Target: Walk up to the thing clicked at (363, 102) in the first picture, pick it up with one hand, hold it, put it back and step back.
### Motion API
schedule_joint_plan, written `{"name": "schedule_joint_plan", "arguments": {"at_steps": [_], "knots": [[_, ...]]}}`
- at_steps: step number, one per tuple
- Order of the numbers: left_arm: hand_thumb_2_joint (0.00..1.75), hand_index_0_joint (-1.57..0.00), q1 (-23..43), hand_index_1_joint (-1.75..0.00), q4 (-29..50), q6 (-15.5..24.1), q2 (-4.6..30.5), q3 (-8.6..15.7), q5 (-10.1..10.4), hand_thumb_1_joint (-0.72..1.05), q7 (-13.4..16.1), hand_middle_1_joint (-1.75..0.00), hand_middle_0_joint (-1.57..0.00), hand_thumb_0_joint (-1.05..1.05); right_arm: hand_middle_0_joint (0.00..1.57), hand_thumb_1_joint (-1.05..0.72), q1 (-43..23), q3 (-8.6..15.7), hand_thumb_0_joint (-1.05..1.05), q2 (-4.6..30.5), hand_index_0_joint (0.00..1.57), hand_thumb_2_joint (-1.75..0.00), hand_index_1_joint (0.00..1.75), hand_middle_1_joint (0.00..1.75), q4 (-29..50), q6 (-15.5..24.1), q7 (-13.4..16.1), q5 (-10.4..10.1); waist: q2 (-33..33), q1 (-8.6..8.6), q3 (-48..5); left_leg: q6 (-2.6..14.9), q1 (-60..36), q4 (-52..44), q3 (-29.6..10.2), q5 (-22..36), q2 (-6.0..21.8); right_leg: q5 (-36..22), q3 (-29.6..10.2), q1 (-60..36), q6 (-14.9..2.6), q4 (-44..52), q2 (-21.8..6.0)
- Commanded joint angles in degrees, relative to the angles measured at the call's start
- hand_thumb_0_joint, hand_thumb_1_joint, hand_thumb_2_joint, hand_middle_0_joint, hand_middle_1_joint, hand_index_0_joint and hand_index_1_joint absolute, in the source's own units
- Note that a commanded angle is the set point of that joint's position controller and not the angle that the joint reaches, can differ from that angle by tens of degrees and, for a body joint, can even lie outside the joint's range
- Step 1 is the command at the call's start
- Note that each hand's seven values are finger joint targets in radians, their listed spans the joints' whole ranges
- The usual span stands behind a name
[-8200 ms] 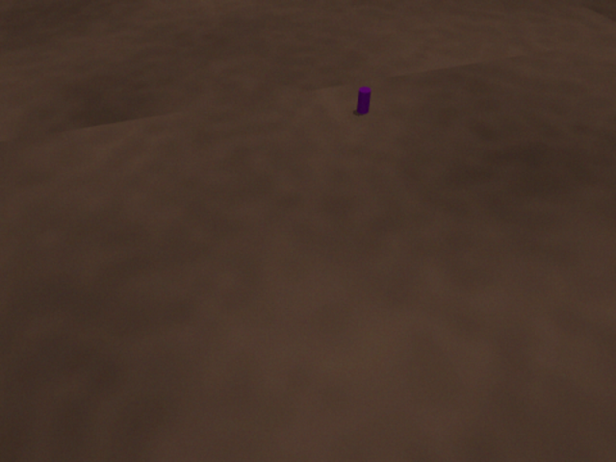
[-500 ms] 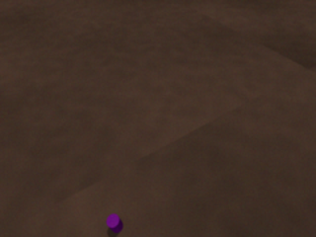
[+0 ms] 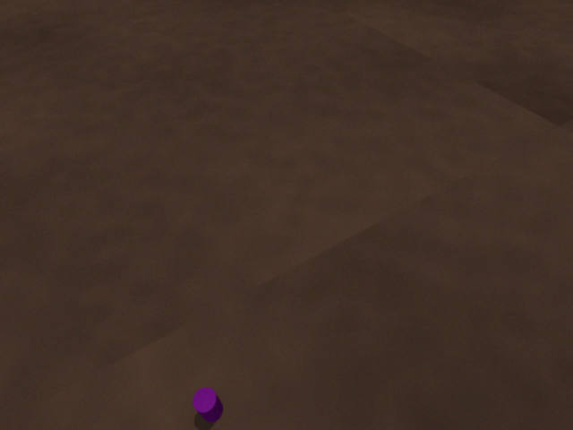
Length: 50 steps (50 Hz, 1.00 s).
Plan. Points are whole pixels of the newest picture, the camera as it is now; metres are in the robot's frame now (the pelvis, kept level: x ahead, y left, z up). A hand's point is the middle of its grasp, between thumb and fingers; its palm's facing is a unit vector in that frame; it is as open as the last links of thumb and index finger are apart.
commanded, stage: stand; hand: left
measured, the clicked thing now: (208, 405) +0.32 +0.27 -0.72
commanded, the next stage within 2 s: go down in 0.46 s
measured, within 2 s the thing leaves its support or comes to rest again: neither
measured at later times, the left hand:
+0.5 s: hand out of the picture +0.07 +0.26 -0.16, palm faces -0.03 -0.94 -0.34, open 7.4 cm
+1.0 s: hand out of the picture +0.16 +0.31 -0.22, palm faces +0.14 -0.94 -0.32, open 15.2 cm
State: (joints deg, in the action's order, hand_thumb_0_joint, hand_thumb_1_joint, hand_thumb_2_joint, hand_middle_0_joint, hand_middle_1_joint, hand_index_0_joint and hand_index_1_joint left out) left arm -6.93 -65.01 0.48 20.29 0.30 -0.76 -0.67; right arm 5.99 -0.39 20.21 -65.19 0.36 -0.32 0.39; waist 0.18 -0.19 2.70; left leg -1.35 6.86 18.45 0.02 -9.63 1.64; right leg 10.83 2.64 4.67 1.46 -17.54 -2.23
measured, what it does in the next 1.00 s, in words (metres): lowers itself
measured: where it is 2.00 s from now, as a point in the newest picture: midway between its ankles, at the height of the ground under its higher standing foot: outside the picture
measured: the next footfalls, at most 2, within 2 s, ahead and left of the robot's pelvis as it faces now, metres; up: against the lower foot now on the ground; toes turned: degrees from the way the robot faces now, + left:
none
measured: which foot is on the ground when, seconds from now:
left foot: down 0.00-1.00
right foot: down 0.00-1.00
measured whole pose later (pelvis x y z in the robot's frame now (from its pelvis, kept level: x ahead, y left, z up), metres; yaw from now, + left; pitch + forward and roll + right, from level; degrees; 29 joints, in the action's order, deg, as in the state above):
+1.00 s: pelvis -0.02 +0.00 -0.08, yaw -2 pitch +16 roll -1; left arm 0.5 -58.7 7.5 24.6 22.8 -3.3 -7.8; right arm 13.6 2.1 14.5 -38.2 3.2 -0.4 -0.4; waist -1.5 1.7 -4.7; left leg -1.3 50.0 60.7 -0.2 -26.8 3.3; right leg 27.3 0.9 48.1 1.6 -59.3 -1.4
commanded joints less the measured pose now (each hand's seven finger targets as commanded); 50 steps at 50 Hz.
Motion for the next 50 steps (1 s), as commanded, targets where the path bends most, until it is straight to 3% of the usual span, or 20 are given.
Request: {"name": "schedule_joint_plan", "arguments": {"at_steps": [1, 12, 15, 27, 28, 29, 30, 31, 32, 34, 35, 37, 40, 41, 44, 45, 46, 47, 49, 50], "knots": [[0.90, -0.20, 1.8, -0.30, 3.5, 1.0, 12.1, 2.3, 0.0, 0.90, 1.0, -0.30, -0.20, 0.00, 0.20, -0.90, -2.4, 2.3, 0.00, 12.4, 0.20, -0.90, 0.30, 0.30, 3.6, 1.2, 0.8, 0.1, -0.2, 0.13, -4.3, 2.12, -1.1, -2.1, -4.3, 8.3, 6.3, -6.7, -4.6, 0.0, -2.10, 2.9, -6.5], [0.90, -0.20, 1.5, -0.30, 3.4, 0.9, 12.1, 2.3, 0.1, 0.90, 0.9, -0.30, -0.20, 0.00, 0.20, -0.90, -2.4, 2.2, 0.00, 12.5, 0.20, -0.90, 0.30, 0.30, 3.7, 1.3, 0.8, 0.1, 0.3, -0.10, -3.4, 1.92, -0.5, -2.8, -4.7, 8.3, 6.1, -5.7, -4.3, 0.6, -2.00, 2.7, -6.2], [0.90, -0.20, 1.8, -0.30, 3.4, 0.8, 12.3, 2.4, 0.0, 0.90, 0.9, -0.30, -0.20, 0.00, 0.20, -0.90, -2.2, 2.2, 0.00, 12.3, 0.20, -0.90, 0.30, 0.30, 3.6, 1.2, 0.7, 0.1, 0.0, 0.10, -3.1, 1.77, -0.2, -2.9, -4.5, 5.9, 5.9, -4.6, -4.4, 0.9, -2.15, 2.7, -6.3], [0.90, -0.20, 1.8, -0.30, 3.5, 0.8, 12.2, 2.4, 0.1, 0.90, 1.0, -0.30, -0.20, 0.00, 0.20, -0.90, -1.7, 2.2, 0.00, 12.2, 0.20, -0.90, 0.30, 0.30, 3.6, 1.3, 0.8, 0.2, 0.1, 0.03, -4.3, 1.94, -0.5, -2.4, -4.3, 9.6, 6.1, -8.1, -4.5, -0.6, -2.12, 2.2, -6.6], [0.82, -0.12, 1.4, -0.22, 3.4, 0.9, 12.1, 2.3, 0.1, 0.82, 1.0, -0.22, -0.12, 0.00, 0.20, -0.88, -1.7, 2.2, 0.00, 12.4, 0.20, -0.89, 0.29, 0.29, 3.6, 1.3, 0.8, 0.1, 0.3, -0.04, -4.3, 1.90, -0.7, -2.6, -4.5, 9.2, 6.2, -7.2, -4.3, -0.3, -2.02, 2.2, -6.3], [0.74, -0.04, 21.6, -0.14, 23.6, 6.3, 3.4, 2.8, 3.1, 0.74, 1.8, -0.14, -0.04, 0.00, 0.20, -0.96, -0.5, 0.3, 0.00, 2.9, 0.20, -0.93, 0.30, 0.30, 19.8, 4.0, 2.0, -3.7, 1.0, 6.89, 0.1, 1.59, 4.6, 1.2, 2.9, 0.5, -1.6, -4.8, -0.8, 13.8, -1.63, -1.7, 1.7], [0.66, -0.02, 27.5, -0.06, 19.6, 5.9, 6.1, 3.7, 3.0, 0.66, 2.3, -0.06, 0.00, 0.00, 0.20, -1.01, 2.5, 0.5, 0.00, 4.3, 0.20, -0.93, 0.30, 0.30, 16.3, 3.8, 2.6, -3.8, -0.1, 5.55, -2.3, 1.84, 4.5, 2.3, 2.7, -0.7, -2.0, -3.3, -0.3, 11.3, -1.53, -2.3, 1.5], [0.58, -0.02, 17.6, -0.04, 10.9, 4.0, 10.7, 6.9, 2.0, 0.58, 2.5, -0.07, 0.00, 0.00, 0.20, -1.01, 5.1, 1.7, 0.00, 6.2, 0.20, -0.93, 0.30, 0.30, 16.6, 3.2, 3.3, -4.0, -2.5, 3.84, -1.7, 1.94, 6.2, 3.3, 2.8, -0.8, -1.8, -2.1, 0.2, 11.0, -1.61, -2.7, 1.8], [0.50, -0.03, 14.7, -0.03, 6.2, 2.6, 12.1, 8.3, 1.0, 0.50, 2.0, -0.05, 0.00, 0.00, 0.20, -1.01, 5.8, 2.4, 0.00, 6.2, 0.20, -0.93, 0.30, 0.30, 17.4, 2.8, 3.4, -3.6, -4.5, 3.31, -3.6, 2.19, 8.2, 5.9, 2.5, 0.2, -2.0, -2.1, 0.4, 11.7, -1.65, -4.5, 1.9], [0.34, -0.03, 18.6, -0.03, 6.1, 2.8, 16.1, 11.8, -1.1, 0.34, 0.9, -0.05, 0.00, 0.00, 0.20, -1.02, 6.6, 4.0, 0.00, 6.1, 0.20, -0.93, 0.30, 0.30, 20.1, 3.2, 3.5, -2.4, -2.6, 1.76, -10.1, 1.99, 9.9, 9.9, 2.2, 2.4, -2.0, -4.6, -0.1, 12.3, -1.83, -9.1, 1.5], [0.26, -0.04, 13.3, -0.02, 3.4, 2.3, 15.1, 12.9, -2.3, 0.26, 0.4, -0.04, -0.02, 0.00, 0.20, -1.00, 8.7, 4.6, 0.00, 5.6, 0.20, -0.93, 0.30, 0.30, 20.5, 3.2, 3.2, -1.8, -2.3, 1.38, -12.9, 1.99, 11.6, 12.6, 2.2, 4.1, -2.3, -6.7, -0.4, 12.8, -1.75, -11.6, 1.3], [0.14, -0.05, 6.5, -0.03, 3.4, 1.5, 14.5, 15.5, -3.4, 0.10, -0.7, -0.05, -0.03, 0.00, 0.20, -0.99, 9.5, 5.3, 0.00, 5.0, 0.20, -0.92, 0.30, 0.30, 23.2, 3.3, 2.3, -1.2, 1.4, -1.31, -15.7, 1.36, 15.0, 15.7, 2.2, 6.2, -2.7, -7.3, -0.6, 13.3, -2.42, -15.7, 1.4], [0.10, -0.06, 6.7, -0.03, 3.5, 0.9, 14.0, 17.7, -3.7, -0.08, -1.6, -0.06, -0.04, 0.00, 0.20, -0.98, 8.0, 5.5, 0.00, 4.4, 0.20, -0.92, 0.30, 0.30, 26.7, 3.6, 1.7, -1.1, 1.3, -0.93, -14.4, 1.20, 20.6, 19.6, 1.8, 4.3, -2.3, -4.4, -0.5, 18.3, -2.58, -19.4, 2.0], [0.09, -0.06, 6.8, -0.04, 3.6, 1.2, 15.1, 19.4, -3.6, -0.12, -1.9, -0.06, -0.04, 0.00, 0.20, -0.97, 7.2, 5.6, 0.00, 4.2, 0.20, -0.91, 0.30, 0.30, 27.9, 3.7, 1.3, -1.0, 1.0, -1.14, -14.2, 1.24, 23.7, 22.2, 1.5, 3.3, -2.1, -3.0, -0.4, 20.9, -2.57, -21.7, 2.1], [0.11, -0.07, 7.0, -0.09, 6.7, 4.8, 17.2, 23.4, -3.0, -0.28, -4.1, -0.12, -0.04, 0.00, 0.20, -0.97, 6.3, 5.9, 0.00, 3.9, 0.20, -0.91, 0.30, 0.30, 31.3, 4.3, 0.4, -0.8, 1.3, -1.75, -16.5, 1.35, 32.2, 31.1, 1.0, -1.0, -1.6, 2.0, -0.7, 29.9, -2.67, -30.5, 2.1], [0.12, -0.06, 3.6, -0.10, 4.6, 5.9, 17.3, 25.2, -2.9, -0.31, -4.9, -0.13, -0.03, 0.00, 0.20, -0.97, 5.7, 5.5, 0.00, 3.5, 0.20, -0.91, 0.30, 0.30, 32.8, 4.5, 0.3, -0.8, 0.9, -1.82, -17.3, 1.57, 34.8, 33.5, 0.8, -2.0, -1.5, 2.7, -0.9, 32.3, -2.70, -33.2, 2.1], [0.13, -0.06, 3.9, -0.12, 7.5, 7.5, 18.2, 26.0, -2.8, -0.34, -5.6, -0.15, -0.03, 0.00, 0.20, -0.97, 5.7, 5.4, 0.00, 3.1, 0.20, -0.91, 0.30, 0.30, 33.8, 4.8, 0.3, -0.7, 0.9, -2.25, -18.3, 1.68, 37.1, 35.5, 0.7, -2.8, -1.4, 3.3, -1.2, 34.4, -2.74, -35.2, 2.1], [0.15, -0.06, 5.3, -0.13, 11.1, 9.3, 17.9, 26.1, -2.1, -0.34, -6.7, -0.16, -0.02, 0.00, 0.20, -0.98, 5.8, 5.7, 0.00, 3.5, 0.20, -0.91, 0.30, 0.30, 34.4, 5.0, 0.2, -0.7, 2.2, -1.56, -20.3, 1.70, 37.6, 37.5, 0.5, -2.9, -1.1, 3.7, -1.2, 37.1, -2.81, -37.7, 2.2], [0.17, -0.06, 6.0, -0.16, 16.8, 11.9, 20.3, 28.8, -1.1, -0.43, -8.0, -0.19, -0.03, 0.00, 0.20, -0.99, 5.4, 5.9, 0.00, 3.7, 0.20, -0.92, 0.30, 0.30, 35.6, 5.7, 0.4, -0.4, 4.8, -1.58, -23.8, 1.58, 38.5, 40.3, -0.3, -3.4, -0.6, 5.2, -1.0, 41.8, -2.91, -41.6, 2.3], [0.16, -0.06, 5.9, -0.16, 18.6, 12.9, 20.3, 29.0, -0.9, -0.46, -8.5, -0.18, -0.03, 0.00, 0.20, -0.98, 4.8, 6.5, 0.00, 4.4, 0.20, -0.92, 0.30, 0.30, 35.7, 6.2, 0.6, -0.4, 6.1, -1.21, -23.9, 1.41, 40.1, 41.8, -0.5, -6.0, -0.6, 7.7, -0.9, 45.0, -2.98, -43.6, 2.4]]}}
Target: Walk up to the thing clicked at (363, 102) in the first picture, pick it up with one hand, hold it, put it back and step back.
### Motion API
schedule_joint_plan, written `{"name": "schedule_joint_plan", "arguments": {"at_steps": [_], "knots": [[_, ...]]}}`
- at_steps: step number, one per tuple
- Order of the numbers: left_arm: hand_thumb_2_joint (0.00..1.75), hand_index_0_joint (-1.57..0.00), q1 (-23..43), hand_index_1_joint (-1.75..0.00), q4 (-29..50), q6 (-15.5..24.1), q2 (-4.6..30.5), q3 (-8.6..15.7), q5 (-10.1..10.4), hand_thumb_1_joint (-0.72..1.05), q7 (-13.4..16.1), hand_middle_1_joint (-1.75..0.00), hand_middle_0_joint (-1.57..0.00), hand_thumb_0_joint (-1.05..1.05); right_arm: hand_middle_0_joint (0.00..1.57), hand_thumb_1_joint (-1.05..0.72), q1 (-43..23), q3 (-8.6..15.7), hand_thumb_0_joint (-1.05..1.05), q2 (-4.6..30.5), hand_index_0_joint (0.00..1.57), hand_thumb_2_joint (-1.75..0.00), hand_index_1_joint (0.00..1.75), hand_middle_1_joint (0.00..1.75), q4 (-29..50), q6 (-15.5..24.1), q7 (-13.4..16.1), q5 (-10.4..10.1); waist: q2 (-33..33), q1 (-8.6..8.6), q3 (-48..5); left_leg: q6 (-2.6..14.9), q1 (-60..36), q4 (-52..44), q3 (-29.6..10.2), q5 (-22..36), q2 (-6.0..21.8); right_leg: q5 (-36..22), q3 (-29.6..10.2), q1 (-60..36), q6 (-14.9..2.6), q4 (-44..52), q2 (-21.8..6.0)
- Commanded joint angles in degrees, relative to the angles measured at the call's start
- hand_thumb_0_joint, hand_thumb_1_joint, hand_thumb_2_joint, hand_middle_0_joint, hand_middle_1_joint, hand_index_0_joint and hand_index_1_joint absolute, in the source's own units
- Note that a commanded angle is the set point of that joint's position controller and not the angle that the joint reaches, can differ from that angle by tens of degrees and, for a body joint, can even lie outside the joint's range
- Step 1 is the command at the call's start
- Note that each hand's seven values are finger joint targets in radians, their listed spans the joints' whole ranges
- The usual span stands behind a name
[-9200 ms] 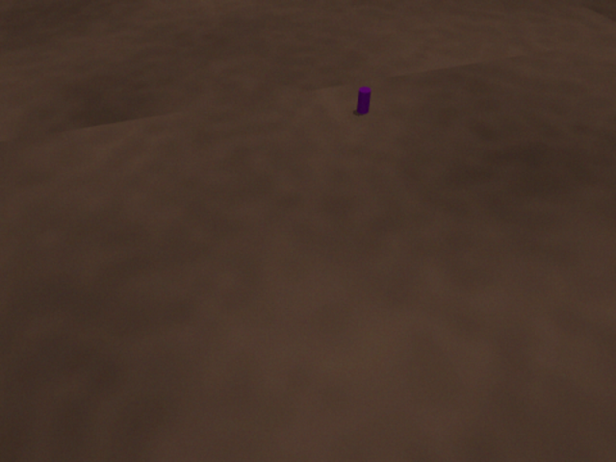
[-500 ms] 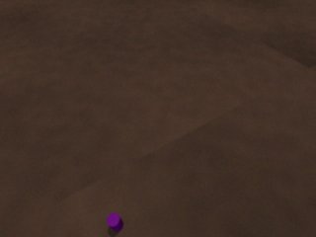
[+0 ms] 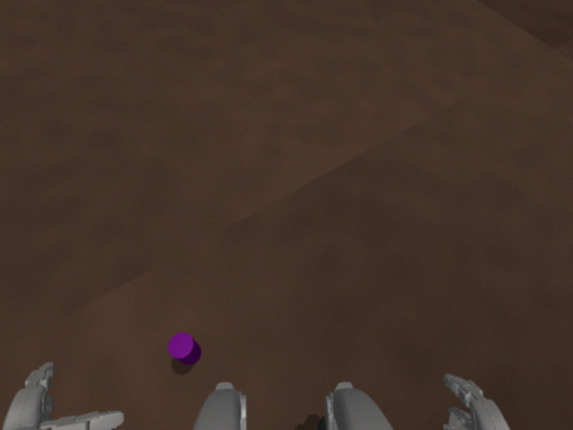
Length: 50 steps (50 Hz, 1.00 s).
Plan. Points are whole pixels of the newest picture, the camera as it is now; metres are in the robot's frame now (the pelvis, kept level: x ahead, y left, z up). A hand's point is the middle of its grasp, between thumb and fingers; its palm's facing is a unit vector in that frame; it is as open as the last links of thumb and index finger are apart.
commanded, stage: go down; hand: left
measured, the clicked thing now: (185, 349) +0.33 +0.27 -0.63
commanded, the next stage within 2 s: none
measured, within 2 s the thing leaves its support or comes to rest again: neither
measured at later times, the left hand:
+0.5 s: hand (48, 422) +0.16 +0.40 -0.23, palm faces +0.31 -0.91 -0.26, open 17.6 cm
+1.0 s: hand (50, 405) +0.18 +0.43 -0.28, palm faces +0.33 -0.93 -0.19, open 17.6 cm
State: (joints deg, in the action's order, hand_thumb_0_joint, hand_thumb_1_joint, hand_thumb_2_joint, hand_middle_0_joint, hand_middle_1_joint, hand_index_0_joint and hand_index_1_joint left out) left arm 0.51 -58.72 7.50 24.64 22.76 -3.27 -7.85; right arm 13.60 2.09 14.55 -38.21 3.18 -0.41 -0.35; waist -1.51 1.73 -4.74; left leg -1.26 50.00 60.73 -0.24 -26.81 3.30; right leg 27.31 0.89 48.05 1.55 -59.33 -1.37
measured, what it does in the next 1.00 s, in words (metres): lowers itself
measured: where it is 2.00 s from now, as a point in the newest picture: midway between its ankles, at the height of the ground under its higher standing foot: outside the picture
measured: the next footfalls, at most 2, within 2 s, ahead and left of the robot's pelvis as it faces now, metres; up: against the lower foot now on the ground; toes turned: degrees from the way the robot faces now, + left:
none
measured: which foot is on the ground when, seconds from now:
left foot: down 0.00-1.00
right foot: down 0.00-1.00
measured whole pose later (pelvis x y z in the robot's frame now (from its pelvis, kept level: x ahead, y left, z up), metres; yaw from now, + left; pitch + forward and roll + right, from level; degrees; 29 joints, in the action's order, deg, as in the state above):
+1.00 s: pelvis -0.07 +0.00 -0.25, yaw -4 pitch +32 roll -6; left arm 8.7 -50.7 20.5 41.0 49.6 14.9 -37.7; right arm 2.2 -1.8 18.6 -41.3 13.1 5.7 2.2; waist -2.8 -2.3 -6.8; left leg -2.3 112.1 117.7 -7.9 -38.4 3.0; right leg 39.2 4.0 107.6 0.9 -114.5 -0.4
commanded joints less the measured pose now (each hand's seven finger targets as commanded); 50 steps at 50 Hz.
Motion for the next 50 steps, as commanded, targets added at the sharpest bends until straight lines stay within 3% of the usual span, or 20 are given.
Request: {"name": "schedule_joint_plan", "arguments": {"at_steps": [1, 3, 6, 8, 10, 12, 17, 18, 21, 23, 25, 26, 30, 31, 34, 36, 40, 42, 44, 50], "knots": [[0.17, -0.06, -2.7, -0.18, 13.4, 6.7, 15.5, 7.3, 2.1, -0.50, -1.9, -0.20, -0.04, 0.00, 0.20, -0.99, -3.2, 4.2, 0.00, 10.3, 0.20, -0.92, 0.30, 0.30, 9.1, 3.8, 0.8, 0.4, 6.9, -2.86, -18.2, 1.45, -2.3, 1.3, -0.6, 11.8, -2.1, -9.0, 1.2, 3.3, -3.11, -3.7, 1.6], [0.17, -0.07, -4.6, -0.19, 15.2, 8.0, 13.5, 7.5, 3.9, -0.58, -3.7, -0.21, -0.04, 0.00, 0.20, -0.98, -3.7, 4.6, 0.00, 10.7, 0.20, -0.91, 0.30, 0.30, 9.4, 4.6, 1.1, 0.5, 5.7, -2.22, -19.7, 1.73, 1.0, 5.1, -0.7, 10.0, -2.0, -7.5, 1.4, 7.6, -3.00, -6.7, 1.6], [0.13, -0.08, -6.5, -0.16, 20.7, 10.1, 15.1, 10.3, 5.9, -0.61, -6.3, -0.17, -0.06, 0.00, 0.20, -0.96, -4.4, 4.8, 0.00, 11.6, 0.20, -0.91, 0.30, 0.30, 8.8, 5.7, 1.5, 0.9, 8.4, -3.52, -25.0, 1.35, 2.4, 9.4, -1.8, 12.2, -1.6, -7.4, 2.1, 13.3, -3.29, -12.8, 1.5], [0.06, -0.07, -7.7, -0.07, 22.2, 10.6, 14.9, 11.3, 7.0, -0.61, -7.7, -0.08, -0.05, 0.00, 0.20, -0.94, -5.5, 4.8, 0.00, 12.0, 0.20, -0.90, 0.30, 0.30, 9.1, 6.4, 2.0, 1.0, 7.6, -3.38, -24.6, 1.19, 5.4, 10.7, -3.0, 9.2, -1.3, -5.0, 2.7, 16.9, -3.17, -15.6, 1.6], [0.03, -0.07, -9.0, -0.04, 23.5, 11.1, 16.7, 14.2, 8.3, -0.61, -8.8, -0.06, -0.05, 0.00, 0.20, -0.93, -6.5, 4.7, 0.00, 11.9, 0.20, -0.90, 0.30, 0.30, 8.9, 6.8, 2.7, 0.9, 7.0, -4.45, -26.1, 1.39, 7.9, 12.7, -2.7, 6.6, -1.6, -3.6, 2.3, 18.1, -3.03, -16.6, 1.3], [0.05, -0.07, -6.1, -0.06, 25.8, 12.0, 20.3, 16.6, 8.8, -0.61, -10.0, -0.08, -0.04, 0.00, 0.20, -0.92, -7.4, 4.4, 0.00, 12.3, 0.20, -0.90, 0.30, 0.30, 8.3, 7.1, 3.2, 1.0, 7.5, -4.58, -26.3, 1.39, 10.7, 14.6, -3.2, 4.6, -1.6, -2.1, 2.1, 20.9, -3.03, -19.0, 1.2], [0.05, -0.06, -1.5, -0.06, 22.5, 14.9, 23.1, 19.8, 10.9, -0.61, -14.3, -0.08, -0.03, 0.00, 0.20, -0.92, -9.2, 3.6, 0.00, 12.7, 0.20, -0.90, 0.30, 0.30, 7.3, 8.0, 4.3, 1.8, 8.7, -4.34, -26.7, 1.64, 16.8, 19.9, -4.1, -0.5, -1.6, 1.9, 1.7, 28.9, -3.01, -24.4, 1.1], [0.05, -0.06, -1.0, -0.06, 21.4, 15.3, 22.7, 20.1, 11.6, -0.61, -15.4, -0.09, -0.03, 0.00, 0.20, -0.91, -9.0, 3.6, 0.00, 12.8, 0.20, -0.90, 0.30, 0.30, 7.0, 8.2, 4.5, 2.0, 8.4, -4.26, -27.7, 1.75, 17.5, 21.7, -4.0, 0.6, -1.8, 1.2, 1.6, 29.8, -3.01, -25.4, 1.1], [0.06, -0.06, 1.5, -0.06, 20.5, 16.5, 27.6, 22.9, 12.9, -0.61, -18.4, -0.09, -0.03, 0.00, 0.20, -0.90, -8.8, 2.8, 0.00, 13.3, 0.20, -0.90, 0.30, 0.30, 6.2, 8.8, 4.9, 2.4, 9.0, -5.41, -30.6, 1.83, 20.1, 25.6, -3.3, 3.2, -2.0, 0.4, 0.8, 30.4, -3.13, -27.1, 1.1], [0.06, -0.06, 1.1, -0.06, 18.5, 16.8, 26.6, 22.9, 13.9, -0.61, -20.6, -0.08, -0.03, 0.00, 0.20, -0.90, -9.4, 2.6, 0.00, 13.8, 0.20, -0.89, 0.30, 0.30, 5.9, 9.3, 5.2, 2.5, 9.6, -5.58, -31.2, 1.72, 20.9, 26.9, -3.6, 3.0, -2.0, 0.8, 1.3, 33.4, -3.35, -29.1, 1.4], [0.06, -0.06, 3.6, -0.07, 18.0, 17.1, 27.6, 23.8, 14.9, -0.61, -22.2, -0.09, -0.03, 0.00, 0.20, -0.90, -8.6, 2.4, 0.00, 14.3, 0.20, -0.89, 0.30, 0.30, 5.3, 9.6, 5.3, 2.5, 9.5, -5.48, -32.4, 1.55, 21.5, 28.3, -4.5, 2.8, -1.6, 1.0, 2.1, 35.4, -3.44, -31.3, 1.5], [0.06, -0.06, 3.6, -0.07, 18.5, 17.2, 29.3, 25.1, 15.1, -0.61, -22.9, -0.09, -0.03, 0.00, 0.20, -0.89, -9.0, 2.4, 0.00, 15.0, 0.20, -0.89, 0.30, 0.30, 5.2, 9.8, 5.3, 2.5, 11.2, -6.47, -33.3, 1.26, 20.8, 28.5, -5.0, 3.5, -1.5, 0.6, 2.6, 36.9, -3.61, -33.1, 1.6], [0.08, -0.06, 4.3, -0.08, 17.4, 16.9, 30.2, 26.8, 16.6, -0.61, -25.2, -0.11, -0.03, 0.00, 0.20, -0.88, -8.8, 1.7, 0.00, 15.1, 0.20, -0.89, 0.30, 0.30, 4.5, 10.2, 5.6, 2.6, 9.7, -6.64, -35.2, 1.52, 24.5, 32.6, -4.6, 5.0, -1.7, -0.4, 2.9, 37.8, -3.72, -35.9, 1.8], [0.08, -0.06, 4.2, -0.08, 17.6, 16.7, 32.4, 28.4, 16.9, -0.61, -25.2, -0.10, -0.03, 0.00, 0.20, -0.88, -9.1, 1.6, 0.00, 15.2, 0.20, -0.89, 0.30, 0.30, 5.0, 10.2, 5.7, 2.7, 8.6, -7.49, -36.0, 1.78, 25.9, 33.2, -4.1, 4.0, -1.8, 0.3, 2.7, 36.9, -3.60, -35.6, 2.0], [0.08, -0.06, 5.6, -0.08, 17.4, 16.2, 33.4, 29.0, 17.7, -0.61, -26.1, -0.10, -0.03, 0.00, 0.20, -0.88, -9.8, 1.4, 0.00, 15.2, 0.20, -0.89, 0.30, 0.30, 4.6, 10.6, 6.0, 2.4, 8.9, -7.44, -33.3, 1.77, 31.1, 33.4, -4.1, -3.0, -1.6, 4.8, 2.8, 39.1, -3.52, -37.1, 2.3], [0.09, -0.06, 5.0, -0.09, 17.4, 16.0, 35.2, 31.2, 18.4, -0.61, -26.5, -0.11, -0.03, 0.00, 0.20, -0.88, -9.8, 1.5, 0.00, 15.4, 0.20, -0.89, 0.30, 0.30, 4.5, 10.9, 6.2, 2.3, 7.7, -8.26, -34.2, 1.91, 33.4, 34.8, -3.7, -4.5, -1.6, 6.1, 2.5, 38.7, -3.36, -37.6, 2.4], [0.10, -0.06, 5.8, -0.10, 17.9, 15.8, 35.8, 31.4, 19.4, -0.61, -27.6, -0.12, -0.03, 0.00, 0.20, -0.88, -9.2, 1.2, 0.00, 15.5, 0.20, -0.89, 0.30, 0.30, 3.3, 11.3, 6.7, 2.3, 8.0, -7.99, -33.1, 1.98, 36.7, 36.6, -3.2, -5.7, -1.6, 7.4, 2.5, 40.5, -3.35, -39.1, 2.6], [0.10, -0.06, 6.3, -0.09, 19.0, 15.9, 38.0, 32.7, 19.7, -0.60, -28.0, -0.11, -0.03, 0.00, 0.20, -0.88, -9.2, 1.1, 0.00, 15.9, 0.20, -0.89, 0.30, 0.30, 3.4, 11.6, 7.0, 2.3, 9.4, -8.61, -35.2, 1.98, 36.2, 37.5, -3.3, -4.9, -1.4, 6.3, 2.8, 41.0, -3.50, -40.7, 2.8], [0.10, -0.06, 6.5, -0.10, 17.1, 15.8, 36.6, 32.6, 20.2, -0.61, -28.6, -0.12, -0.03, 0.00, 0.20, -0.88, -8.4, 1.1, 0.00, 16.3, 0.20, -0.90, 0.30, 0.30, 2.5, 12.0, 7.1, 2.3, 9.5, -7.81, -34.2, 1.92, 36.7, 38.2, -3.7, -4.5, -1.2, 5.7, 3.6, 42.5, -3.59, -42.4, 2.9], [0.12, -0.06, 8.8, -0.10, 17.0, 16.2, 39.1, 33.7, 20.6, -0.59, -30.3, -0.13, -0.03, 0.00, 0.20, -0.88, -8.2, 0.8, 0.00, 17.1, 0.20, -0.90, 0.30, 0.30, 1.9, 12.6, 7.5, 2.5, 11.4, -7.93, -34.0, 1.77, 37.6, 39.2, -4.5, -6.0, -0.7, 6.2, 4.6, 46.0, -3.72, -45.5, 3.2]]}}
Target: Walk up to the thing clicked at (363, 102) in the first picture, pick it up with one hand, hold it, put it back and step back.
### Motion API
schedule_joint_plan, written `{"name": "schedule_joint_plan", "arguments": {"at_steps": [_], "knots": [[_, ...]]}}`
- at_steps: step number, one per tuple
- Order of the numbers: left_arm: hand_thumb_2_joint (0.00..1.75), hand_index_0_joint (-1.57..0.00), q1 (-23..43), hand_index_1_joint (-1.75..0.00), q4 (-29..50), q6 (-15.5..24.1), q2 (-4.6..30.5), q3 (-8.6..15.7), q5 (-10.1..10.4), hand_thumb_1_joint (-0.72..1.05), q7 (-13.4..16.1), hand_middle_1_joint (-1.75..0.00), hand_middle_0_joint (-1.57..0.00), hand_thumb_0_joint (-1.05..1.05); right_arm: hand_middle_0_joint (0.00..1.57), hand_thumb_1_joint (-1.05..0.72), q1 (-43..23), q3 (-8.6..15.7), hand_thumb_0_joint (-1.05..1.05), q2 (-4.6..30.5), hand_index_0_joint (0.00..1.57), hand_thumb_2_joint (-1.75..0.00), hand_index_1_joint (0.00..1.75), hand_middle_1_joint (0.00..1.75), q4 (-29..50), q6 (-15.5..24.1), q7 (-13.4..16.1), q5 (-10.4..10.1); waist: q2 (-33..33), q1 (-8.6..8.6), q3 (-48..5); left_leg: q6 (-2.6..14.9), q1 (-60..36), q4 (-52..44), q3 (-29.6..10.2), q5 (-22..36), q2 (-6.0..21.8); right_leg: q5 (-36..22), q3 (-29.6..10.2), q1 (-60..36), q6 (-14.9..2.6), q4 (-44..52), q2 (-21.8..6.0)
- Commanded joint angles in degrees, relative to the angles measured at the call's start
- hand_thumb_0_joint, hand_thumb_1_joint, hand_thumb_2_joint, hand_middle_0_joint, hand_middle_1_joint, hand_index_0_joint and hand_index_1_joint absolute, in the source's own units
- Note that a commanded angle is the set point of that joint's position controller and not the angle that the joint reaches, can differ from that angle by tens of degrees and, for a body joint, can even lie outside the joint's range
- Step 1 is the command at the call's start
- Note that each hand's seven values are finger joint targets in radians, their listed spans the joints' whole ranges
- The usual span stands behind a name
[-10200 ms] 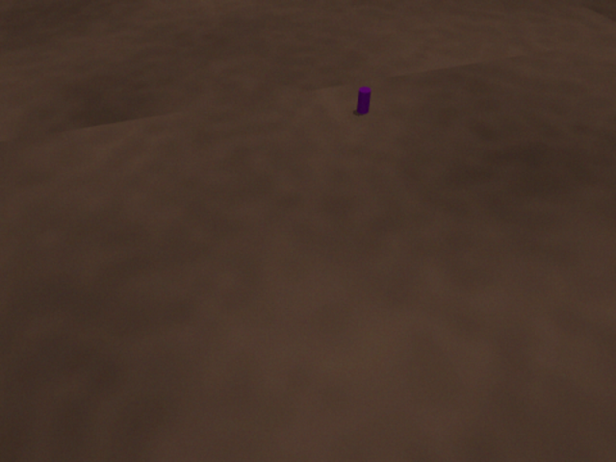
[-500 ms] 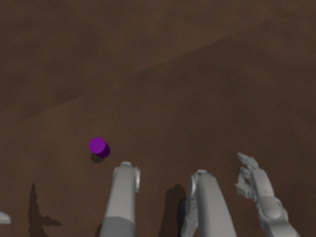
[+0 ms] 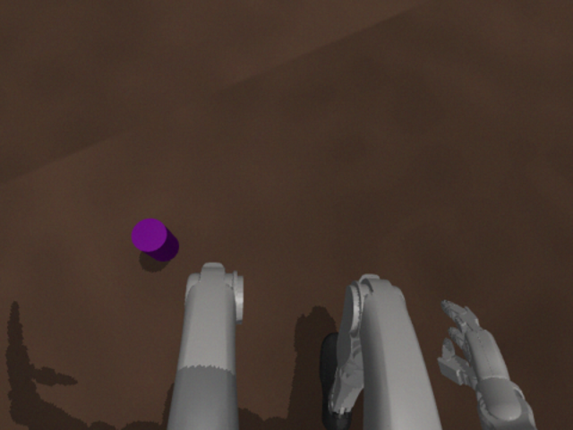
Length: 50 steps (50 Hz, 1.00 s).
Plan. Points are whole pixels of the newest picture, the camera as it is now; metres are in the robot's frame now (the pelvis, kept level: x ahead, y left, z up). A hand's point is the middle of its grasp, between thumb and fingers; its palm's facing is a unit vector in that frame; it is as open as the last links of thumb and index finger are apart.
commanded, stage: go down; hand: left
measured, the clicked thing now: (157, 241) +0.38 +0.30 -0.38
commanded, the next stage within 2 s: none
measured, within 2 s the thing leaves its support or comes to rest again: neither
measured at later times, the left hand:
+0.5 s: hand out of the picture +0.23 +0.46 -0.04, palm faces +0.40 -0.90 -0.15, open 17.5 cm
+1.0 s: hand out of the picture +0.23 +0.47 -0.06, palm faces +0.42 -0.90 -0.14, open 17.4 cm
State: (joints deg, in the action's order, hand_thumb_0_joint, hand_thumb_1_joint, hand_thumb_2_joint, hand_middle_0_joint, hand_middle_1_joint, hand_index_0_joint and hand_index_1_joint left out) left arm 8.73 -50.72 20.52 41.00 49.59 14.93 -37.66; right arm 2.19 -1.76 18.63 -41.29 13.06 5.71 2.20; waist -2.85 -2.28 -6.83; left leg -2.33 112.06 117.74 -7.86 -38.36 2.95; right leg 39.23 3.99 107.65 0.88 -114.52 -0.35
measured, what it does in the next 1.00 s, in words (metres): lowers itself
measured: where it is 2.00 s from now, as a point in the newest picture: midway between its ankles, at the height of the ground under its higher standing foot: (275, 396)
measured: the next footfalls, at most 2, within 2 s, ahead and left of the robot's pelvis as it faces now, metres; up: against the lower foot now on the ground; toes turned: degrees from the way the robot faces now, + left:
none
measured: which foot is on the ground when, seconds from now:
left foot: down 0.00-1.00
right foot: down 0.00-1.00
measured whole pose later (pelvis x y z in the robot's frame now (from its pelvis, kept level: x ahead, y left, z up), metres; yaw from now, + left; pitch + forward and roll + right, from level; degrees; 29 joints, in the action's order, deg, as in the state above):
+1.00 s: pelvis -0.01 +0.00 -0.06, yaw -1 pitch +30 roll -6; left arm 14.7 -58.3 22.0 48.0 55.9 16.9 -43.9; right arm 0.2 -3.9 20.7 -42.2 14.5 6.6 3.9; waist -3.8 -2.6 -4.7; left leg -2.5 120.6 128.2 -9.0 -38.5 2.4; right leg 39.3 3.9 116.2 1.2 -124.9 0.2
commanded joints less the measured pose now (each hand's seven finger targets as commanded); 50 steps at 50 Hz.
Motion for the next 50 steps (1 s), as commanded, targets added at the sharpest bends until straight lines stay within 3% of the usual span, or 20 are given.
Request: {"name": "schedule_joint_plan", "arguments": {"at_steps": [1, 5, 8, 18, 20, 24, 27, 31, 32, 36, 41, 43, 45, 50], "knots": [[0.12, -0.05, 0.4, -0.10, 7.8, 3.0, 22.5, 6.6, 2.4, -0.59, -0.7, -0.12, -0.02, 0.00, 0.20, -0.88, 2.9, 4.6, 0.00, 13.2, 0.20, -0.90, 0.30, 0.30, 4.9, 2.8, 1.5, 0.0, 12.6, -3.77, -29.9, 2.86, -23.8, -18.0, 2.8, 4.2, -0.3, -4.9, 1.7, -11.8, -3.00, 9.3, 2.3], [0.14, -0.05, 2.4, -0.11, 7.6, 3.2, 25.4, 8.1, 2.9, -0.57, -1.4, -0.13, -0.02, 0.00, 0.20, -0.87, 2.8, 4.1, 0.00, 13.3, 0.20, -0.89, 0.30, 0.30, 4.8, 3.2, 1.6, 0.3, 12.0, -3.95, -31.0, 3.12, -21.3, -15.9, 3.5, 3.1, -0.4, -3.8, 1.5, -12.8, -2.82, 8.8, 2.4], [0.14, -0.05, 2.2, -0.11, 6.2, 2.9, 25.1, 8.3, 2.9, -0.58, -1.9, -0.13, -0.02, 0.00, 0.20, -0.87, 2.7, 4.1, 0.00, 13.4, 0.20, -0.90, 0.30, 0.30, 4.8, 3.4, 1.7, 0.5, 10.7, -3.93, -31.5, 3.18, -20.3, -14.3, 4.1, 5.5, -0.5, -5.2, 1.5, -12.9, -2.85, 8.1, 2.5], [0.14, -0.05, 6.0, -0.11, 6.1, 2.8, 27.8, 8.5, 2.8, -0.57, -3.1, -0.13, -0.02, 0.00, 0.20, -0.88, 2.3, 3.5, 0.00, 13.9, 0.20, -0.90, 0.30, 0.30, 4.5, 3.5, 2.0, 0.9, 12.4, -3.58, -30.4, 3.16, -18.6, -12.7, 3.8, 2.5, -0.4, -3.0, 2.0, -9.1, -2.93, 5.8, 2.6], [0.15, -0.05, 4.6, -0.12, 4.6, 2.7, 28.0, 9.5, 3.1, -0.59, -3.1, -0.13, -0.02, 0.00, 0.20, -0.88, 2.6, 3.5, 0.00, 13.9, 0.20, -0.90, 0.30, 0.30, 4.5, 3.7, 2.0, 1.0, 10.9, -4.10, -31.5, 3.21, -17.9, -11.4, 4.5, 4.9, -0.6, -4.3, 1.7, -11.2, -2.85, 5.9, 2.5], [0.16, -0.04, 6.4, -0.11, 5.1, 3.0, 28.5, 8.7, 3.0, -0.56, -3.6, -0.13, -0.01, 0.00, 0.20, -0.87, 1.9, 3.3, 0.00, 13.9, 0.20, -0.90, 0.30, 0.30, 4.5, 3.7, 2.0, 1.0, 11.5, -3.79, -29.1, 3.28, -16.6, -11.8, 4.2, 1.3, -0.4, -1.2, 1.8, -8.6, -2.88, 5.9, 2.7], [0.16, -0.04, 7.0, -0.12, 6.0, 3.2, 29.8, 9.7, 3.2, -0.58, -3.8, -0.13, -0.01, 0.00, 0.20, -0.87, 2.2, 3.3, 0.00, 14.4, 0.20, -0.90, 0.30, 0.30, 4.6, 3.8, 2.1, 0.9, 12.3, -3.96, -31.0, 3.21, -17.6, -11.3, 3.9, 2.4, -0.5, -2.7, 2.3, -8.3, -2.97, 4.4, 2.7], [0.17, -0.04, 5.9, -0.13, 5.3, 3.1, 30.0, 10.2, 3.6, -0.58, -4.0, -0.14, -0.01, 0.00, 0.20, -0.88, 2.8, 3.0, 0.00, 14.3, 0.20, -0.90, 0.30, 0.30, 4.3, 3.6, 2.0, 0.8, 11.8, -4.32, -32.0, 3.13, -17.6, -10.6, 3.9, 4.1, -0.6, -3.5, 2.4, -8.7, -3.06, 3.9, 2.8], [0.17, -0.04, 5.1, -0.12, 4.2, 3.1, 28.2, 9.5, 3.6, -0.58, -4.2, -0.13, -0.01, 0.00, 0.20, -0.88, 2.6, 3.2, 0.00, 14.4, 0.20, -0.90, 0.30, 0.30, 4.1, 3.6, 2.0, 0.8, 11.8, -3.81, -30.8, 3.10, -17.8, -10.7, 3.7, 4.2, -0.6, -3.8, 2.6, -7.3, -3.03, 3.5, 2.8], [0.17, -0.04, 5.6, -0.12, 4.3, 3.3, 30.1, 10.8, 3.9, -0.57, -4.4, -0.13, -0.02, 0.00, 0.20, -0.88, 2.8, 3.0, 0.00, 14.7, 0.20, -0.90, 0.30, 0.30, 3.9, 3.5, 2.0, 0.9, 12.4, -4.37, -30.6, 3.01, -17.5, -10.3, 3.7, 4.4, -0.5, -4.0, 2.6, -7.2, -3.03, 2.9, 2.8], [0.16, -0.04, 5.5, -0.12, 3.5, 3.8, 29.7, 10.9, 4.2, -0.58, -5.0, -0.13, -0.02, 0.00, 0.20, -0.88, 2.9, 3.1, 0.00, 14.8, 0.20, -0.90, 0.30, 0.30, 3.3, 3.4, 2.1, 1.1, 12.2, -3.89, -30.4, 3.03, -17.3, -9.3, 3.5, 4.8, -0.6, -4.2, 2.8, -5.7, -3.04, 2.1, 2.7], [0.16, -0.04, 7.2, -0.12, 4.1, 4.2, 32.0, 12.0, 4.2, -0.55, -5.1, -0.13, -0.02, 0.00, 0.20, -0.88, 2.4, 2.8, 0.00, 14.9, 0.20, -0.90, 0.30, 0.30, 3.6, 3.4, 2.1, 1.2, 12.5, -4.22, -30.3, 3.10, -16.4, -9.1, 3.8, 4.3, -0.6, -3.6, 2.6, -6.2, -3.01, 2.0, 2.7], [0.16, -0.04, 6.7, -0.11, 2.2, 4.3, 30.8, 11.7, 4.3, -0.57, -5.4, -0.13, -0.02, 0.00, 0.20, -0.88, 2.4, 2.8, 0.00, 14.7, 0.20, -0.90, 0.30, 0.30, 3.6, 3.3, 2.0, 1.3, 10.9, -3.84, -30.0, 3.26, -15.3, -8.4, 4.2, 4.0, -0.7, -3.1, 2.5, -6.8, -2.91, 2.5, 2.8], [0.16, -0.04, 7.2, -0.12, 0.8, 4.7, 31.8, 11.9, 4.3, -0.57, -6.4, -0.13, -0.02, 0.00, 0.20, -0.88, 2.7, 2.7, 0.00, 15.2, 0.20, -0.90, 0.30, 0.30, 2.9, 3.3, 2.0, 1.7, 12.0, -3.68, -30.6, 3.13, -15.7, -7.3, 4.4, 5.3, -0.7, -4.1, 2.4, -6.8, -2.95, 1.4, 2.7]]}}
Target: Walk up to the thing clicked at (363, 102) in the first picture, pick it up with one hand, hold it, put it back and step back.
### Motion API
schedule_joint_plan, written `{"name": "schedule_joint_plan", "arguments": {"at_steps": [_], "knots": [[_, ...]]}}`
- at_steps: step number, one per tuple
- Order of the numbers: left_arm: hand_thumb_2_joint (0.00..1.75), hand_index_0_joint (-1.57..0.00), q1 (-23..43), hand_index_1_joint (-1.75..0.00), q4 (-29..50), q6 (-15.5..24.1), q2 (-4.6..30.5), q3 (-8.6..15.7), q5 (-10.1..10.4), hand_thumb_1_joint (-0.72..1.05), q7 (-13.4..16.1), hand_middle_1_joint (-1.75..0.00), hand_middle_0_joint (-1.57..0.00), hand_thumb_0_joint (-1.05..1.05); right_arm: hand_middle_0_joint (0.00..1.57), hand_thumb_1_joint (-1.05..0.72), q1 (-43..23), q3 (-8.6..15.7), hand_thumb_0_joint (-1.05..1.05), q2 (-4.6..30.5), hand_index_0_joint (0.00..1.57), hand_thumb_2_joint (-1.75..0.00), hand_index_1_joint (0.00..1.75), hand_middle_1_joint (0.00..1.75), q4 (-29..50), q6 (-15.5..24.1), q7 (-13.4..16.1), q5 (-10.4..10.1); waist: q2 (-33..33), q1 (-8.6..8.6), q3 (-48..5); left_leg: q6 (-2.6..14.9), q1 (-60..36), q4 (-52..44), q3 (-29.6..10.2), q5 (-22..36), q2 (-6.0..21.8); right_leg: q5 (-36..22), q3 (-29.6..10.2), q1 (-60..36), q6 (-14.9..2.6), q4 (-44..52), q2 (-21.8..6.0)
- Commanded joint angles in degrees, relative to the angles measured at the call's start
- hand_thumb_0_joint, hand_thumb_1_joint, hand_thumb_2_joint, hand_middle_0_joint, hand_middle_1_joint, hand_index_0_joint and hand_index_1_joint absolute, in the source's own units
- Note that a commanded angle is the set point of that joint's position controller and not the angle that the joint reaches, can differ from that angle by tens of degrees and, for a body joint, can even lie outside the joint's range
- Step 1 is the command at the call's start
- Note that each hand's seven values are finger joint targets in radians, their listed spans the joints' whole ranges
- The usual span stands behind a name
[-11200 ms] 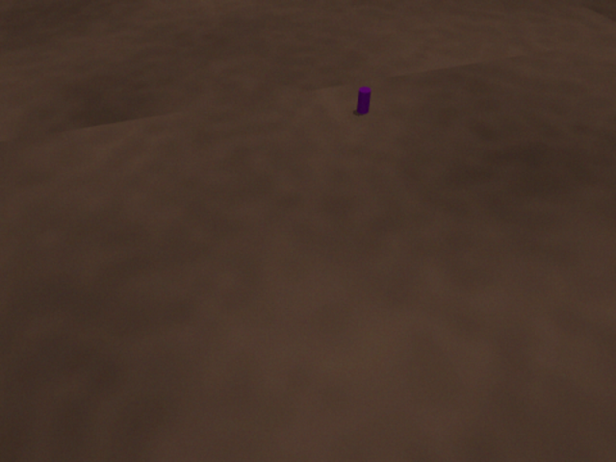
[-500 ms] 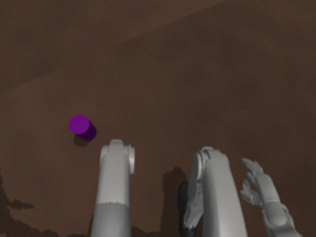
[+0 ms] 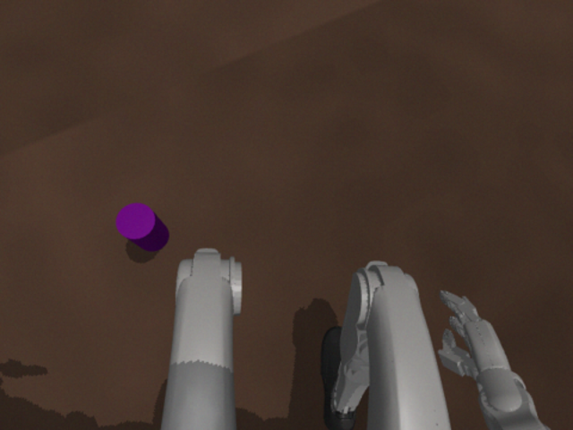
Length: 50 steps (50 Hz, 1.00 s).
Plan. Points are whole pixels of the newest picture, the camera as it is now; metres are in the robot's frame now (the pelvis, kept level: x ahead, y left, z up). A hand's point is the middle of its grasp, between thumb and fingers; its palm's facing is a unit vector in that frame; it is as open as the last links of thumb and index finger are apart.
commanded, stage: go down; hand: left
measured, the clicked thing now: (145, 229) +0.39 +0.31 -0.32
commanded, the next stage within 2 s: none
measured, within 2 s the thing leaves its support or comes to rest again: neither
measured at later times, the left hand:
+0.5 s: hand out of the picture +0.23 +0.48 -0.01, palm faces +0.43 -0.90 -0.12, open 17.4 cm
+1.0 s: hand out of the picture +0.24 +0.49 +0.00, palm faces +0.43 -0.90 -0.10, open 17.4 cm
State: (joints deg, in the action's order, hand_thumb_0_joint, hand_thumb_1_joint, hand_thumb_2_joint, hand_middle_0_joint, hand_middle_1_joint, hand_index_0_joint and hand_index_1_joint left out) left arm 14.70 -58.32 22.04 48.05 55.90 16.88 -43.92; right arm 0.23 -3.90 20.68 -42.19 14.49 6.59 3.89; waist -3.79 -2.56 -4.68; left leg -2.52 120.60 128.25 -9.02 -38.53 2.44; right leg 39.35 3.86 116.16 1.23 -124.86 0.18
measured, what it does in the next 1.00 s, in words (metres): stands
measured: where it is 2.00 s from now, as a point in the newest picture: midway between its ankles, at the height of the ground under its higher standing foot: (274, 395)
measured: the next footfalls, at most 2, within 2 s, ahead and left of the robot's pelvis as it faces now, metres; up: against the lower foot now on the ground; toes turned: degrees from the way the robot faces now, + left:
none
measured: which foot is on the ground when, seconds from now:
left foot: down 0.00-1.00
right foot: down 0.00-1.00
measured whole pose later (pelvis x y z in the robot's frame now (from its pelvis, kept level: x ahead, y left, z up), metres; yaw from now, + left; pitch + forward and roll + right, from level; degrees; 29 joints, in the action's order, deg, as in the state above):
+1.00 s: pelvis +0.00 +0.00 -0.02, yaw +0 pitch +30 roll -7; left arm 17.4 -59.3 24.0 50.1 58.2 19.7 -46.8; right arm -0.6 -5.2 21.4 -41.6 13.9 5.9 3.7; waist -4.4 -2.0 -3.9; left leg -2.3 123.3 131.7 -9.4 -38.8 1.9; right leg 39.8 3.8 118.3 1.7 -128.0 0.2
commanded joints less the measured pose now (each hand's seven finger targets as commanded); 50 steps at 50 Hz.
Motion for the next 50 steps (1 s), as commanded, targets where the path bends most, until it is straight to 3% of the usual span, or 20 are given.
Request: {"name": "schedule_joint_plan", "arguments": {"at_steps": [1, 2, 4, 5, 10, 11, 14, 17, 21, 23, 25, 27, 28, 30, 33, 35, 37, 40, 41, 50], "knots": [[0.16, -0.04, 1.2, -0.11, 8.4, 3.2, 24.5, 5.6, 2.2, -0.56, -0.3, -0.12, -0.02, 0.00, 0.20, -0.88, 4.1, 4.8, 0.00, 13.4, 0.20, -0.90, 0.30, 0.30, 4.4, 1.8, 1.1, -0.1, 13.2, -3.37, -32.7, 3.29, -24.7, -17.9, 5.3, 5.4, -0.3, -4.4, 2.8, -14.2, -3.39, 11.3, 2.2], [0.17, -0.04, 2.7, -0.12, 8.6, 3.3, 26.2, 5.8, 2.1, -0.55, -0.4, -0.13, -0.02, 0.00, 0.20, -0.88, 4.5, 4.5, 0.00, 13.3, 0.20, -0.90, 0.30, 0.30, 4.1, 1.8, 1.0, -0.1, 12.8, -3.40, -32.4, 3.30, -24.0, -18.0, 5.2, 4.4, -0.1, -3.3, 2.9, -14.3, -3.35, 11.5, 2.3], [0.16, -0.04, 1.7, -0.11, 8.2, 3.6, 24.2, 5.3, 2.5, -0.54, -0.6, -0.12, -0.02, 0.00, 0.20, -0.88, 3.7, 4.8, 0.00, 13.4, 0.20, -0.90, 0.30, 0.30, 4.2, 1.8, 1.1, -0.1, 13.1, -3.52, -31.5, 3.36, -24.0, -18.1, 5.2, 3.1, -0.1, -2.6, 3.0, -13.0, -3.34, 11.3, 2.4], [0.16, -0.04, 1.8, -0.11, 8.0, 3.5, 25.7, 6.2, 2.3, -0.54, -0.5, -0.12, -0.02, 0.00, 0.20, -0.88, 3.7, 4.8, 0.00, 13.6, 0.20, -0.90, 0.30, 0.30, 4.2, 1.9, 1.0, 0.0, 13.3, -4.05, -31.6, 3.25, -23.9, -18.3, 5.0, 2.7, -0.1, -2.4, 2.9, -13.0, -3.38, 11.1, 2.4], [0.16, -0.04, 2.3, -0.12, 8.6, 3.9, 26.3, 6.4, 2.7, -0.57, -0.8, -0.12, -0.03, 0.00, 0.20, -0.88, 4.1, 4.5, 0.00, 13.5, 0.20, -0.90, 0.30, 0.30, 3.9, 1.7, 1.0, 0.1, 12.9, -3.87, -32.5, 3.28, -23.5, -17.0, 5.5, 4.6, -0.2, -3.6, 2.8, -13.9, -3.34, 10.8, 2.3], [0.17, -0.04, 2.6, -0.12, 8.5, 4.1, 24.7, 5.4, 2.7, -0.56, -1.0, -0.12, -0.02, 0.00, 0.20, -0.88, 3.9, 4.6, 0.00, 13.5, 0.20, -0.90, 0.30, 0.30, 4.0, 1.7, 1.0, 0.0, 13.2, -3.08, -31.8, 3.34, -23.3, -17.1, 5.2, 3.7, -0.2, -3.1, 3.1, -12.6, -3.39, 10.2, 2.3], [0.16, -0.04, 3.5, -0.12, 9.1, 4.4, 26.7, 6.5, 2.6, -0.56, -0.7, -0.12, -0.02, 0.00, 0.20, -0.88, 4.2, 4.5, 0.00, 13.6, 0.20, -0.90, 0.30, 0.30, 3.7, 1.7, 0.8, 0.1, 13.8, -3.59, -32.2, 3.17, -24.0, -17.4, 4.8, 3.2, 0.1, -2.8, 3.2, -12.2, -3.42, 9.7, 2.4], [0.17, -0.04, 2.8, -0.11, 9.2, 4.4, 24.8, 5.5, 2.9, -0.56, -1.0, -0.12, -0.02, 0.00, 0.20, -0.88, 3.5, 4.5, 0.00, 13.8, 0.20, -0.90, 0.30, 0.30, 4.2, 1.6, 0.8, 0.1, 14.1, -3.35, -31.4, 3.19, -23.3, -17.3, 5.0, 2.6, -0.1, -2.6, 3.2, -12.0, -3.39, 9.8, 2.4], [0.16, -0.04, 2.6, -0.12, 11.3, 4.4, 26.8, 6.7, 3.3, -0.56, -0.8, -0.12, -0.03, 0.00, 0.20, -0.88, 3.5, 4.6, 0.00, 13.8, 0.20, -0.90, 0.30, 0.30, 4.1, 1.6, 0.8, -0.1, 15.2, -4.42, -32.5, 3.09, -24.2, -17.7, 4.8, 2.2, 0.0, -2.2, 3.2, -11.8, -3.39, 9.6, 2.4], [0.16, -0.04, 2.7, -0.11, 10.8, 4.3, 25.4, 6.2, 3.6, -0.58, -0.8, -0.12, -0.03, 0.00, 0.20, -0.89, 3.9, 4.6, 0.00, 13.9, 0.20, -0.90, 0.30, 0.30, 3.8, 1.6, 0.8, -0.3, 14.6, -3.39, -32.3, 3.13, -24.3, -17.5, 4.5, 2.5, 0.0, -2.7, 3.4, -11.1, -3.38, 9.3, 2.5], [0.16, -0.04, 2.6, -0.12, 10.9, 4.3, 26.6, 7.2, 3.9, -0.60, -0.8, -0.12, -0.03, 0.00, 0.20, -0.89, 3.9, 4.4, 0.00, 13.7, 0.20, -0.90, 0.30, 0.30, 3.8, 1.5, 0.7, -0.3, 14.6, -4.13, -32.8, 3.09, -24.1, -17.2, 4.7, 3.7, -0.1, -3.4, 3.2, -11.6, -3.45, 9.2, 2.4], [0.16, -0.04, 2.3, -0.12, 10.0, 4.3, 25.5, 6.7, 4.0, -0.60, -1.0, -0.12, -0.03, 0.00, 0.20, -0.89, 3.5, 4.4, 0.00, 13.9, 0.20, -0.90, 0.30, 0.30, 4.2, 1.5, 0.7, -0.3, 14.7, -3.61, -31.8, 3.17, -23.7, -17.2, 4.6, 3.5, -0.2, -3.3, 3.3, -11.0, -3.50, 9.0, 2.3], [0.16, -0.04, 3.0, -0.12, 9.8, 4.3, 26.7, 7.2, 4.0, -0.59, -0.9, -0.12, -0.03, 0.00, 0.20, -0.88, 3.4, 4.2, 0.00, 13.7, 0.20, -0.90, 0.30, 0.30, 4.3, 1.4, 0.8, -0.4, 13.7, -3.66, -31.8, 3.25, -23.0, -16.8, 4.8, 3.5, -0.2, -3.1, 3.2, -11.7, -3.39, 9.4, 2.3], [0.16, -0.04, 2.3, -0.11, 8.9, 4.4, 24.5, 6.1, 4.1, -0.58, -1.4, -0.12, -0.03, 0.00, 0.20, -0.88, 3.6, 4.4, 0.00, 13.9, 0.20, -0.90, 0.30, 0.30, 4.1, 1.4, 0.8, -0.3, 14.5, -3.11, -31.8, 3.20, -23.9, -16.5, 4.9, 4.4, -0.3, -3.9, 3.1, -11.1, -3.45, 9.1, 2.3], [0.15, -0.05, 2.1, -0.15, 9.0, 4.6, 26.6, 7.4, 4.2, -0.61, -1.5, -0.12, -0.07, 0.00, 0.20, -0.90, 3.1, 4.3, 0.00, 13.8, 0.20, -0.91, 0.30, 0.30, 4.7, 1.4, 0.7, -0.4, 13.1, -3.92, -31.7, 3.30, -22.8, -16.5, 5.0, 3.6, -0.4, -2.7, 3.2, -11.7, -3.36, 9.7, 2.4], [0.15, -0.05, 2.4, -0.13, 7.9, 4.7, 25.1, 6.7, 4.6, -0.56, -1.9, -0.12, -0.06, 0.00, 0.20, -0.89, 2.9, 4.2, 0.00, 14.0, 0.20, -0.90, 0.30, 0.30, 4.6, 1.4, 0.6, -0.3, 13.0, -3.01, -31.0, 3.36, -21.8, -16.2, 5.2, 3.1, -0.4, -2.5, 3.2, -12.0, -3.26, 9.6, 2.4], [0.15, -0.05, 4.5, -0.13, 9.8, 5.2, 27.2, 7.1, 4.7, -0.57, -2.1, -0.12, -0.06, 0.00, 0.20, -0.89, 2.7, 4.2, 0.00, 14.2, 0.20, -0.90, 0.30, 0.30, 4.6, 1.5, 0.6, -0.4, 13.5, -3.34, -31.6, 3.33, -22.3, -16.3, 5.0, 1.8, -0.3, -1.4, 3.1, -11.0, -3.32, 9.6, 2.4], [0.16, -0.05, 5.4, -0.13, 9.5, 5.3, 27.6, 7.1, 4.7, -0.55, -2.1, -0.12, -0.05, 0.00, 0.20, -0.89, 2.9, 4.2, 0.00, 14.4, 0.20, -0.90, 0.30, 0.30, 4.8, 1.6, 0.7, -0.5, 13.8, -2.80, -31.0, 3.32, -22.0, -16.7, 4.8, 0.5, -0.3, -0.8, 3.2, -10.7, -3.28, 9.4, 2.4], [0.15, -0.05, 5.1, -0.13, 9.1, 5.3, 26.4, 6.7, 4.9, -0.57, -2.3, -0.12, -0.06, 0.00, 0.20, -0.89, 3.4, 4.1, 0.00, 14.4, 0.20, -0.90, 0.30, 0.30, 4.2, 1.4, 0.6, -0.4, 14.0, -2.68, -31.0, 3.29, -22.4, -16.4, 4.8, 1.5, -0.3, -1.6, 3.2, -10.7, -3.28, 9.1, 2.3], [0.16, -0.05, 4.1, -0.13, 9.7, 4.6, 27.3, 7.8, 5.3, -0.56, -2.3, -0.11, -0.06, 0.00, 0.20, -0.89, 3.9, 4.0, 0.00, 14.4, 0.20, -0.90, 0.30, 0.30, 4.7, 0.9, 0.5, -0.5, 14.6, -3.43, -33.5, 3.15, -24.2, -15.6, 5.0, 6.4, -0.4, -5.2, 3.0, -12.0, -3.37, 8.6, 2.1]]}}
